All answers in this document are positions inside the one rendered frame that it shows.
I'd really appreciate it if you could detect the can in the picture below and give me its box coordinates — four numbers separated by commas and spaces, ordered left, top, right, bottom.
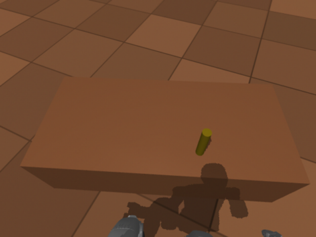
196, 128, 212, 156

